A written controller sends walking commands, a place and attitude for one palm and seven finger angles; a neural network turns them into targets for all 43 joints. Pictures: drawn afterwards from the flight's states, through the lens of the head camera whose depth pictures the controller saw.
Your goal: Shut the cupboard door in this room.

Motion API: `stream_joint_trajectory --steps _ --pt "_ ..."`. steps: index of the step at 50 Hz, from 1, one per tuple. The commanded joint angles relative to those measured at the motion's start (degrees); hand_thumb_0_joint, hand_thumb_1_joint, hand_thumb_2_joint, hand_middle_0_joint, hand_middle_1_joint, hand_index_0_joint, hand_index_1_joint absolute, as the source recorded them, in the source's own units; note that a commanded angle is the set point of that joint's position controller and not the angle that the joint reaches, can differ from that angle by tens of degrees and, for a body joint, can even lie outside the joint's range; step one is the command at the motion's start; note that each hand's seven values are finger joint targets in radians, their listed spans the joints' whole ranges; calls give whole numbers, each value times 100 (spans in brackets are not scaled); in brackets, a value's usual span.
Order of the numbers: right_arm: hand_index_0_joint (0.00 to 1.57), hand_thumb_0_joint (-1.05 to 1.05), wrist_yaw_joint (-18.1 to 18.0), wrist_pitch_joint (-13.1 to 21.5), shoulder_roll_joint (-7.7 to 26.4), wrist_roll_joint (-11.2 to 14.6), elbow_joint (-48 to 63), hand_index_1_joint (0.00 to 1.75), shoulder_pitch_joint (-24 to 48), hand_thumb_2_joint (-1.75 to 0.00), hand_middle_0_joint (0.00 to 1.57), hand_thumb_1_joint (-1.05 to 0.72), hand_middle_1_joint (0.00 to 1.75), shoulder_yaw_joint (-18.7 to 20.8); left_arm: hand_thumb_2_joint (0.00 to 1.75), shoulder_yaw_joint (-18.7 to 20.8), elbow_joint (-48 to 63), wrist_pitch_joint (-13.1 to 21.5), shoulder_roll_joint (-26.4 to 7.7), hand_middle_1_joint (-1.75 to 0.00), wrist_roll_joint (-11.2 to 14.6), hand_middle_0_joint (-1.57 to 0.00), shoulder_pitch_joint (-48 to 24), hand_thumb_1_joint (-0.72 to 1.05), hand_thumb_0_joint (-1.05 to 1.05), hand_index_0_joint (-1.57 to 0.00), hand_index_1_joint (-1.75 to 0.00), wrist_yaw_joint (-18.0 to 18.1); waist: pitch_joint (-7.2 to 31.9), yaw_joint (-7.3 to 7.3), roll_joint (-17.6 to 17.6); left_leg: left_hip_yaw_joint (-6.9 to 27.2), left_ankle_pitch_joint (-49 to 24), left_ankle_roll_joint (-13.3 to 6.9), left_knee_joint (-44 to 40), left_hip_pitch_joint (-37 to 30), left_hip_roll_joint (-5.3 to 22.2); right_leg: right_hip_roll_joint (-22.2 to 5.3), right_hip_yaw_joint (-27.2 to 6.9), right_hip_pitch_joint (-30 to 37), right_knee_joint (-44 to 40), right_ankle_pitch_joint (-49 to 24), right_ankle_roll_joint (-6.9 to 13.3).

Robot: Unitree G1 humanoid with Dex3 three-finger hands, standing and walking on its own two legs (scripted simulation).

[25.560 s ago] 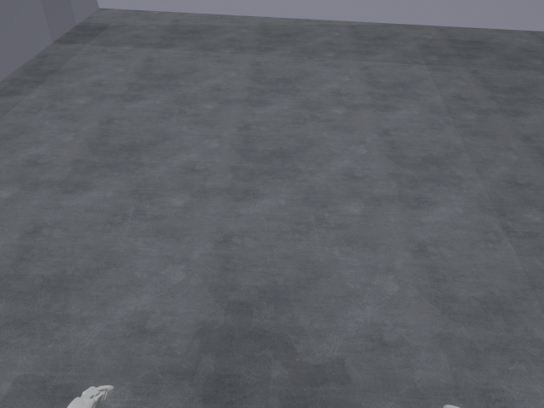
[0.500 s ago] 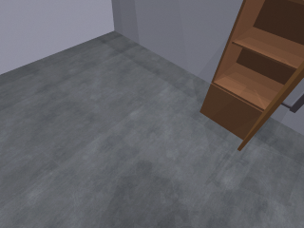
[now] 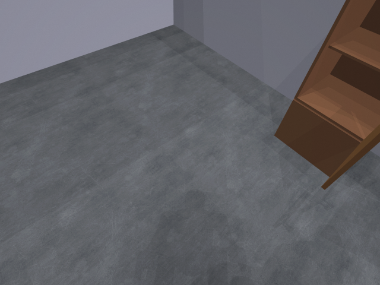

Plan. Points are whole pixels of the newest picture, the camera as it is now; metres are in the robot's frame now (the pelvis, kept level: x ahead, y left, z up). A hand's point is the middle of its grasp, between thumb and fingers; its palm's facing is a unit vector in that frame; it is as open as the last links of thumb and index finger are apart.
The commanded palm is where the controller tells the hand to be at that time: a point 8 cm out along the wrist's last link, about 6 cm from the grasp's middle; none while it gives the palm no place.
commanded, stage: stand and wait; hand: left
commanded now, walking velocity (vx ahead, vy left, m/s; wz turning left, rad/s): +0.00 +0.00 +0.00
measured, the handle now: out of the picture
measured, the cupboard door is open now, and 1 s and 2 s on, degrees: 90 90 90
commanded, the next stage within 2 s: turn or walk to find it in 0.06 s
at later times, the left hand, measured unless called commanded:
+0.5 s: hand out of the picture +0.00 +0.22 -0.19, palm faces +0.17 -0.97 -0.20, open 7.4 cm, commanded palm none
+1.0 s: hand out of the picture +0.02 +0.17 -0.14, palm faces +0.34 -0.90 -0.29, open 7.4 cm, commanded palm none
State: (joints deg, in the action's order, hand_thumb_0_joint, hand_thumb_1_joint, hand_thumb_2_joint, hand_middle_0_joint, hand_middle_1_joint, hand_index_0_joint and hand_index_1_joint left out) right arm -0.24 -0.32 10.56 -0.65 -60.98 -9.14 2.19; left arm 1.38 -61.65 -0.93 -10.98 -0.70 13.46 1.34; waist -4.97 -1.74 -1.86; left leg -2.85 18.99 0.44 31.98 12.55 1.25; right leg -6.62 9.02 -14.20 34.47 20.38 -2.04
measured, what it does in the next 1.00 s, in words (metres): steps on the spot, turning left: right foot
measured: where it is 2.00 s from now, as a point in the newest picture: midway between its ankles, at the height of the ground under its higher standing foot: outside the picture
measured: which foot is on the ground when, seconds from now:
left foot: down 0.00-0.86, up 0.88-1.00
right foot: down 0.00-0.44, up 0.46-0.84, down 0.86-1.00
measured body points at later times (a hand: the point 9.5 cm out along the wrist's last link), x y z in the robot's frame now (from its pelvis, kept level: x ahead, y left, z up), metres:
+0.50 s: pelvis -0.02 +0.02 -0.01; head +0.03 +0.05 +0.44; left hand +0.00 +0.27 -0.17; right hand +0.06 -0.22 -0.15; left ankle -0.02 +0.12 -0.73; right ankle -0.03 -0.12 -0.71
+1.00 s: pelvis -0.01 -0.04 +0.01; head +0.04 -0.06 +0.46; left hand +0.00 +0.22 -0.12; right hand +0.13 -0.26 -0.16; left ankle -0.07 +0.10 -0.65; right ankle +0.01 -0.13 -0.73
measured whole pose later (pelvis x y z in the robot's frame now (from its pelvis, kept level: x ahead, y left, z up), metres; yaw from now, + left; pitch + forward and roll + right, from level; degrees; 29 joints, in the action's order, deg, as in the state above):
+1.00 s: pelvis -0.01 -0.04 +0.01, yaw +20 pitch +0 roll +3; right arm 0.8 -3.6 13.9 -1.2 -57.1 -10.9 5.2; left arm 1.5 -53.5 -0.4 -9.3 -0.9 9.1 1.3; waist -4.1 1.2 2.5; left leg 2.4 24.2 2.2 61.9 27.9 -2.2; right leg -3.7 6.6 -13.0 30.9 18.4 2.0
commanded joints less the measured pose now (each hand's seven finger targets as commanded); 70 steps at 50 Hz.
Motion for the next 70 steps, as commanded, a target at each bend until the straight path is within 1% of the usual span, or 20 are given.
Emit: stream_joint_trajectory --steps 1,7,14,20,21,22,24,28,34,41,42,43,44,47,50,64,66,67,68,70 --pt "20 0 -169 144 865 -41 116 30 -214 -90 20 -90 30 116 90 34 213 -3 -345 -30 0 -20 44 90 0 -20 -30 20 308 156 1617 1426 -2489 -785 -1703 -321 1480 37 -482 -349 609 659 -39" --pt "20 0 -202 104 772 24 15 30 -261 -90 20 -90 30 118 90 35 -89 80 -404 -30 12 -20 406 90 0 -20 -30 4 517 44 721 911 -3498 -525 -875 -656 983 148 -430 207 -789 -627 -59" --pt "20 0 -84 -75 491 17 299 30 -20 -90 20 -90 30 149 90 242 134 85 -1021 -30 -54 -20 369 90 0 -20 -30 79 111 -39 -1348 45 594 117 1086 884 26 -1433 -1328 576 -1483 -2514 958" --pt "20 0 35 -69 433 17 358 30 -453 -90 20 -90 30 177 90 364 507 29 -1137 -30 -57 -20 -131 90 0 -20 -30 49 340 271 -527 -152 -408 144 -96 98 147 -1172 -389 108 -499 -2122 523" --pt "20 0 36 -20 676 -5 356 30 -622 -90 20 -90 30 220 90 352 583 -18 -1009 -30 -8 -20 -127 90 0 -20 -30 29 451 354 309 516 -1157 -32 -725 -327 470 -764 -93 -372 171 -1340 192" --pt "20 0 16 26 1181 -50 391 30 -836 -90 20 -90 30 351 90 303 752 -46 -661 -30 28 -20 -134 90 0 -20 -30 0 517 419 1846 2267 -2053 -561 -1340 -619 1558 -33 155 -1215 1330 390 -221" --pt "20 0 -55 0 1361 -69 357 30 -843 -90 20 -90 30 401 90 274 864 -111 -630 -30 -14 -20 -506 90 0 -20 -30 25 537 488 1549 2543 -1549 -1147 -1776 -221 1974 0 -677 -1358 2612 1382 -98" --pt "20 0 -110 53 1054 -72 553 30 -367 -90 20 -90 30 311 90 294 767 -88 -573 -30 -54 -20 -447 90 0 -20 -30 -58 542 241 914 1808 -1692 -944 -1547 -309 1336 56 -821 -1595 2787 450 -150" --pt "20 0 -111 46 1129 -70 527 30 -734 -90 20 -90 30 368 90 239 974 -50 -490 -30 6 -20 -735 90 0 -20 -30 -39 945 425 878 1826 -3182 -1076 -1153 -1057 1281 257 -804 -1521 1857 637 -251" --pt "20 0 -36 -67 1137 -47 777 30 -171 -90 20 -90 30 426 90 258 869 19 -616 -30 40 -20 0 90 0 -20 -30 -1 929 25 923 1835 -2172 -660 -657 381 768 467 -531 541 -816 -698 -165" --pt "20 0 -7 -64 941 -6 800 30 -198 -90 20 -90 30 411 90 305 855 77 -868 -30 -2 -20 179 90 0 -20 -30 24 989 -44 354 1591 -1425 -370 -196 937 440 78 -866 1216 -1453 -1026 -91" --pt "20 0 25 -64 550 30 910 30 -283 -90 20 -90 30 341 90 395 880 128 -1369 -30 -91 -20 259 90 0 -20 -30 74 970 -72 -1209 747 243 43 937 1983 -302 -1337 -2289 1740 -1814 -1129 351" --pt "20 0 11 -114 703 -9 1049 30 -1 -90 20 -90 30 374 90 403 1010 104 -1554 -30 -67 -20 184 90 0 -20 -30 71 622 -160 -1472 591 1481 131 2121 2057 -410 -2159 -2864 834 -1949 -1553 925" --pt "20 0 71 -268 783 -59 798 30 -192 -90 20 -90 30 445 90 347 1237 102 -1065 -30 -30 -20 -554 90 0 -20 -30 91 32 245 -822 775 752 137 3614 1953 -71 -1499 -1973 -129 -1989 -1001 865" --pt "20 0 120 -263 645 -51 669 30 -368 -90 20 -90 30 367 90 254 1193 202 -854 -30 -23 -20 -337 90 0 -20 -30 43 256 281 -694 555 147 292 3737 1980 -67 -1008 -1008 480 -1553 -2570 681" --pt "20 0 73 -147 621 38 951 30 440 -90 20 -90 30 125 90 395 787 118 -1321 -30 -105 -20 554 90 0 -20 -30 37 792 -89 -1007 -233 427 230 494 770 -35 -1359 -544 1361 -723 -4193 858" --pt "20 0 78 -81 782 17 837 30 24 -90 20 -90 30 165 90 409 805 98 -1308 -30 -32 -20 309 90 0 -20 -30 29 963 221 -749 -235 -849 131 -776 -320 40 -1193 -185 778 -143 -3497 481" --pt "20 0 70 -19 1185 -13 804 30 -240 -90 20 -90 30 263 90 381 889 75 -1149 -30 4 -20 296 90 0 -20 -30 7 1210 369 302 623 -2108 -139 -1113 -1338 720 -794 117 -148 803 -2276 144" --pt "20 0 32 -6 1744 -27 778 30 -556 -90 20 -90 30 408 90 257 1090 51 -747 -30 30 -20 242 90 0 -20 -30 -28 1250 520 1918 2345 -4595 -917 -1061 -2020 2142 -63 140 -1655 1918 1377 -235" --pt "20 0 -51 -75 1587 -18 643 30 -565 -90 20 -90 30 368 90 237 1075 -71 -795 -30 -21 -20 -191 90 0 -20 -30 23 906 554 1403 1804 -4770 -1328 -1057 -1381 2092 -101 -582 -1671 2672 1580 -189"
